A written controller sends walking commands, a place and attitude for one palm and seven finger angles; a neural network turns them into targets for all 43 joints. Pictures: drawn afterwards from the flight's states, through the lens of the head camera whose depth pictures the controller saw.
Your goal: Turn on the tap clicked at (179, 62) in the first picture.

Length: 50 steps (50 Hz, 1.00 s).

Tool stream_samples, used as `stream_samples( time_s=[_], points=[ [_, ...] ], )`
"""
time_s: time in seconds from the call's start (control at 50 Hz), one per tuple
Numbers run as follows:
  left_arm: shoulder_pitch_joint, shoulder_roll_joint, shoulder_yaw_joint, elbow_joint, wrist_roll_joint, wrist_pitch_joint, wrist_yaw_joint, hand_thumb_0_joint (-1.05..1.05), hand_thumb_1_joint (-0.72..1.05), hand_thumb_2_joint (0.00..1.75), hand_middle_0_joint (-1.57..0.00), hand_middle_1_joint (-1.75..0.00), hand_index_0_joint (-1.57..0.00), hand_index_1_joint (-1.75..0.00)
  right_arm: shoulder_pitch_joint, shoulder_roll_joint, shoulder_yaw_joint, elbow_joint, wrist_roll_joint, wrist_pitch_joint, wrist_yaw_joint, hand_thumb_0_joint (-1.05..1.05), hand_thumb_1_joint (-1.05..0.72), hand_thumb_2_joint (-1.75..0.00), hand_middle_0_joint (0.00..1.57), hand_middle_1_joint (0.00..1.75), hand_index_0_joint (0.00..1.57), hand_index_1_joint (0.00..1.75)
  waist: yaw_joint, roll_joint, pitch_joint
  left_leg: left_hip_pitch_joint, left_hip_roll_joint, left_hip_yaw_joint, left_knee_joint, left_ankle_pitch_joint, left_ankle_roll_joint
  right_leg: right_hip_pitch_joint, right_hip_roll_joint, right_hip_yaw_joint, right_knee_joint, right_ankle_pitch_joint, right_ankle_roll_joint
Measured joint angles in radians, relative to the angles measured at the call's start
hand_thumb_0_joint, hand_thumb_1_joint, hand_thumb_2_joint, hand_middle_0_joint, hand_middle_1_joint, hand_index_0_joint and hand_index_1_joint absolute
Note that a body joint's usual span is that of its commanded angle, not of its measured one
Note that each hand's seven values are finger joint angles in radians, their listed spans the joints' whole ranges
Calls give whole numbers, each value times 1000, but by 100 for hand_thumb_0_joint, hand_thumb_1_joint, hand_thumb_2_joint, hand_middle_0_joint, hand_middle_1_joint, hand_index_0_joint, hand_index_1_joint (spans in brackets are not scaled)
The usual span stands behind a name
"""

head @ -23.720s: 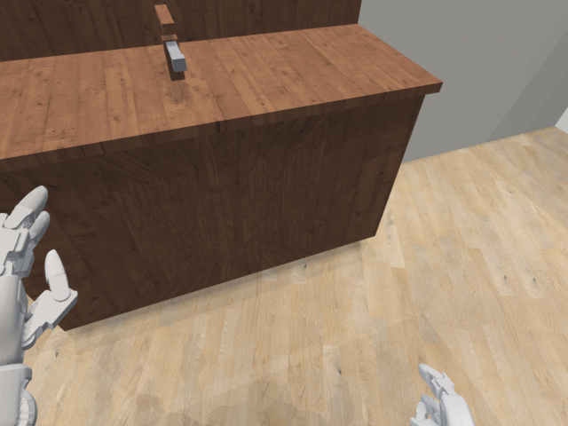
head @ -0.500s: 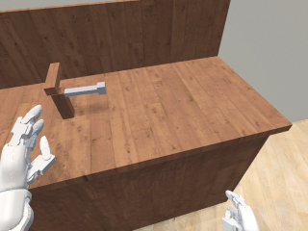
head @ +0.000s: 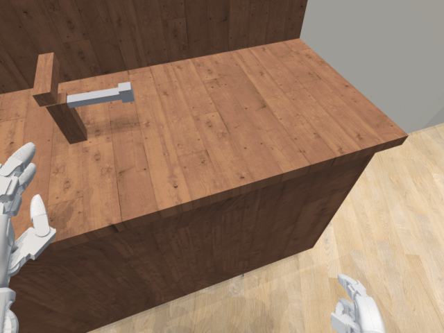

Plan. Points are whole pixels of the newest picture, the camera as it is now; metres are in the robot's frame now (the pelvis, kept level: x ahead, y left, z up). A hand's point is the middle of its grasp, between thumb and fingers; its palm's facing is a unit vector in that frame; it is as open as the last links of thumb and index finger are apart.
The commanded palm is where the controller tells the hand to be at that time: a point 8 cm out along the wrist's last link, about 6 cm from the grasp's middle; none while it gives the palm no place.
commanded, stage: step back with the hand held close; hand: left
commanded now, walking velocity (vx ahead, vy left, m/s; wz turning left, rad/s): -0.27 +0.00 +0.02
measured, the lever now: (126, 92) +0.52 +0.24 +0.14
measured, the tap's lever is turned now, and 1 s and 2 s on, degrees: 86 86 86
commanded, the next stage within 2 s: stop stepping back and stand still in 0.82 s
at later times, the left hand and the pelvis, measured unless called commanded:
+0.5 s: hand (57, 269) +0.17 +0.21 +0.15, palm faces +0.31 -0.86 -0.40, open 7.4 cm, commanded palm +0.10 +0.27 +0.18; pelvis -0.06 -0.01 +0.00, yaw +0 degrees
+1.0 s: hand out of the picture +0.03 +0.19 +0.16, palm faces +0.32 -0.86 -0.41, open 7.4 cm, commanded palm -0.02 +0.24 +0.18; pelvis -0.20 -0.03 +0.00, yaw -3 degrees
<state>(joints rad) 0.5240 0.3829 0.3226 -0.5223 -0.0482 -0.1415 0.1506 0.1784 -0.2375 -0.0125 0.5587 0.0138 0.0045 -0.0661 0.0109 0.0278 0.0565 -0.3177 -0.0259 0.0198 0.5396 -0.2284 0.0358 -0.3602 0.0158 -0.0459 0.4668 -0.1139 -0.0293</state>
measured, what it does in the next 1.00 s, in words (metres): walks backwards: right foot, then left foot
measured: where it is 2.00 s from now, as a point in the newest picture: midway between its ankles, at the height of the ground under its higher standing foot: outside the picture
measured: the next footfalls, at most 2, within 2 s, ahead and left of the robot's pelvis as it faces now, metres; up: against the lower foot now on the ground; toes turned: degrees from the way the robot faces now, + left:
right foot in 0.34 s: +0.00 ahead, -0.11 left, +0.00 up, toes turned +2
left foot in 0.62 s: -0.04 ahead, +0.12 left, +0.00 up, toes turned +1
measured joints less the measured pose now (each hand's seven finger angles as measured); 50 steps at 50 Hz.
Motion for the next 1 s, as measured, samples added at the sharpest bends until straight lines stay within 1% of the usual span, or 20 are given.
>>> stream_samples(
  time_s=[0.1, 0.16, 0.22, 0.28, 0.34, 0.36, 0.4, 0.46, 0.56, 0.6, 0.62, 0.64, 0.68, 0.72, 0.76, 0.8, 0.88, 0.94, 0.96, 1.0],
  points=[
    [8, 3, 8, -24, 5, -6, 18, 2, 89, 90, -21, -31, -22, -30, 13, 4, 6, 7, 2, -9, -2, 2, -91, -90, 20, 30, 20, 30, -7, -5, -3, -52, 1, 0, 50, -7, 6, -38, -3, -5, 23, 8, 7],
    [4, 2, 12, -26, 15, -6, 24, 2, 89, 90, -21, -31, -22, -30, 20, 10, 12, 12, -1, -14, -7, 2, -91, -90, 20, 30, 20, 30, -6, -8, -1, -62, 0, 3, 56, 1, 15, -56, -4, -1, 51, -38, 22],
    [-18, 7, 23, -18, 33, -1, 25, 2, 89, 90, -21, -31, -22, -30, 34, 25, 15, 10, -4, -21, -10, 2, -91, -90, 20, 30, 20, 30, -10, -12, 4, -56, -9, -5, 43, 16, 19, -57, 4, 29, 116, -85, 43],
    [-30, 5, 35, -8, 41, -3, 21, 2, 89, 90, -21, -31, -22, -30, 46, 46, 18, 21, -11, -33, -7, 2, -91, -90, 20, 30, 20, 30, -5, -19, -20, -58, -18, -15, 19, 33, 17, -13, 13, 59, 205, -153, 50],
    [-27, -10, 49, -3, 32, -7, 20, 2, 89, 90, -21, -31, -21, -30, 28, 63, 31, 34, -20, -44, -1, 2, -91, -90, 20, 30, 20, 30, 18, -31, -41, -77, -12, 0, -6, 52, 7, 64, 11, 76, 135, -215, 43],
    [-35, -22, 45, 3, 29, -8, 18, 2, 89, 90, -21, -31, -21, -30, 8, 63, 35, 40, -22, -47, 1, 2, -91, -90, 20, 30, 20, 30, 27, -24, -34, -85, 1, 5, -11, 59, 2, 73, 21, 78, 94, -218, 23],
    [-62, -47, 19, 9, 23, 3, 11, 2, 90, 90, -20, -31, -21, -30, -37, 57, 36, 47, -20, -43, 5, 2, -91, -90, 20, 30, 20, 30, 33, 4, -4, -91, 30, -2, -25, 83, -11, 76, 48, 71, 48, -154, 4],
    [-69, -46, -23, -18, 11, 5, -3, 2, 90, 90, -20, -31, -21, -30, -82, 57, 23, 33, -5, -26, 11, 2, -90, -90, 20, 30, 20, 30, 21, 11, 19, -121, 49, -7, 5, 103, -27, 64, 66, 61, 33, -121, -6],
    [3, 4, -26, -78, -1, -21, -25, 2, 89, 90, -21, -31, -22, -30, -83, 52, -1, -6, 1, 0, 5, 2, -91, -90, 20, 30, 20, 30, -20, -24, -5, -131, 36, -34, 181, -63, -52, 27, 49, 52, 47, -113, -7],
    [23, 22, -7, -87, -2, -25, -23, 2, 89, 90, -21, -31, -22, -30, -73, 42, -8, -13, -1, 8, -1, 1, -91, -90, 20, 30, 20, 30, -29, -39, -19, -90, 41, -34, 146, -55, -53, 5, 36, 50, 49, -103, 0],
    [28, 30, 3, -90, -2, -26, -20, 2, 89, 90, -21, -31, -22, -30, -67, 33, -11, -16, -1, 10, -5, 1, -91, -90, 20, 30, 20, 30, -32, -40, -25, -60, 47, -34, 88, -20, -49, -10, 32, 46, 55, -100, 6],
    [25, 39, 14, -88, -2, -27, -16, 2, 89, 90, -21, -31, -22, -30, -65, 27, -16, -15, -1, 11, -9, 1, -91, -90, 20, 30, 20, 30, -34, -45, -25, -45, 42, -33, 39, -45, -38, -26, 24, 43, 63, -96, 13],
    [14, 61, 42, -79, -2, -22, -7, 2, 89, 90, -21, -31, -22, -30, -67, 32, -21, -4, -1, 7, -15, 1, -91, -90, 20, 30, 20, 30, -19, -79, -10, -45, 20, -15, 6, -32, -26, -53, 2, 59, 95, -101, 32],
    [10, 66, 59, -71, -4, -10, 1, 2, 89, 90, -21, -31, -22, -30, -61, 40, -17, 4, -12, -16, -14, 1, -91, -90, 20, 30, 20, 30, -3, -88, -3, -46, 20, -1, -20, 10, -22, -88, 5, 78, 223, -223, 43],
    [1, 50, 56, -66, -4, 2, 11, 2, 89, 90, -21, -31, -22, -30, -50, 52, -9, 16, -15, -48, -5, 1, -91, -90, 20, 30, 20, 30, 12, -81, 4, -35, 32, 6, -51, 42, -22, -100, 13, 87, 333, -295, 48],
    [-16, 24, 38, -65, -2, 20, 19, 2, 89, 90, -21, -31, -21, -30, -40, 65, 2, 29, -16, -73, 6, 1, -91, -90, 20, 30, 20, 30, 25, -71, 6, -23, 47, 11, -84, 73, -25, -86, 12, 79, 370, -309, 56],
    [-55, -17, -3, -53, -3, 53, 19, 2, 90, 90, -20, -31, -21, -30, -31, 92, 31, 50, -22, -93, 15, 1, -91, -90, 20, 30, 20, 30, 25, -53, -4, -29, 75, 11, -128, 133, -40, -18, 5, 67, 308, -299, 60],
    [-65, -9, -11, -48, -7, 65, 11, 2, 90, 90, -20, -31, -21, -30, -31, 106, 48, 49, -27, -91, 18, 1, -90, -90, 20, 30, 20, 30, 14, -45, -18, -70, 87, 4, -125, 167, -57, 62, 2, 61, 158, -235, 54],
    [-58, 4, -4, -54, -8, 62, 8, 2, 90, 90, -20, -31, -21, -30, -31, 109, 52, 42, -26, -89, 20, 1, -90, -90, 20, 30, 20, 30, 13, -53, -24, -98, 86, 9, -99, 159, -63, 96, -7, 59, 69, -197, 45],
    [-48, -7, -11, -50, -5, 50, -1, 2, 90, 90, -21, -31, -21, -30, -48, 93, 48, 49, -25, -74, 24, 1, -90, -90, 20, 30, 20, 30, 14, -23, -15, -170, 94, -17, 49, -2, -73, 82, 17, 54, 40, -164, 19]
  ],
)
